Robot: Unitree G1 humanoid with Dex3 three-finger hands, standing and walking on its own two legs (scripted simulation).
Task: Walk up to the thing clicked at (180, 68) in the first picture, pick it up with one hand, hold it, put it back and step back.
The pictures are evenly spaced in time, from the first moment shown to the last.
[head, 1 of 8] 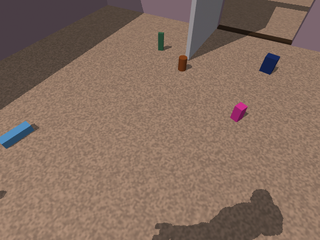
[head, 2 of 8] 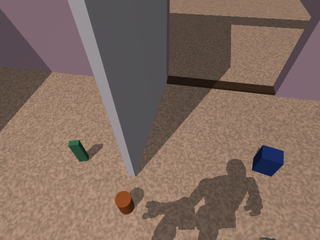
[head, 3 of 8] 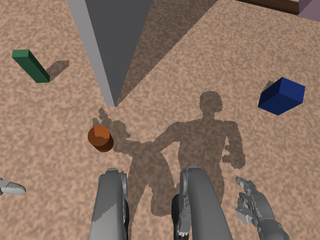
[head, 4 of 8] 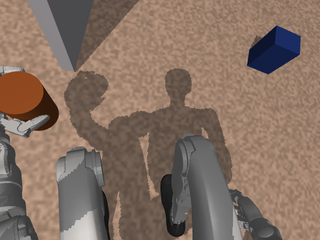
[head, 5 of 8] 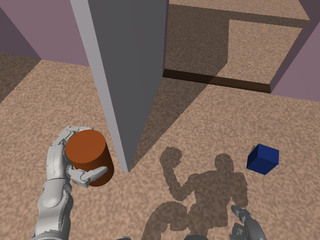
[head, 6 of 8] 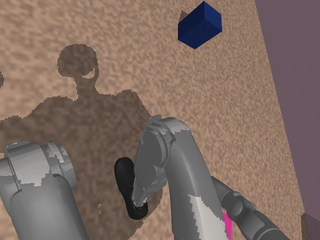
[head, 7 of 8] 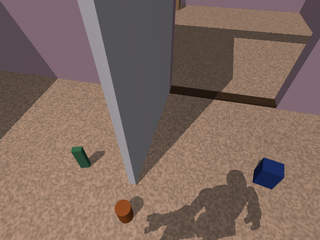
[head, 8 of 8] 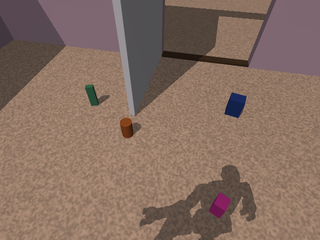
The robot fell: no
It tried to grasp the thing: yes
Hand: left
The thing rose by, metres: 0.67
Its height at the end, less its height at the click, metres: +0.00
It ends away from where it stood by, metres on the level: 0.00
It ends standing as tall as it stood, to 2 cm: yes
